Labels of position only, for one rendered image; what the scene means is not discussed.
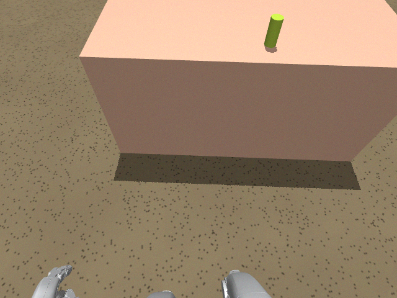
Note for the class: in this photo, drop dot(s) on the left robot hand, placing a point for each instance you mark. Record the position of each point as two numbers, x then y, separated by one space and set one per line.
48 286

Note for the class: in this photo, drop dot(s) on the can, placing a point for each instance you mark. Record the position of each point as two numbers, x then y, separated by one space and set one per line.
273 31

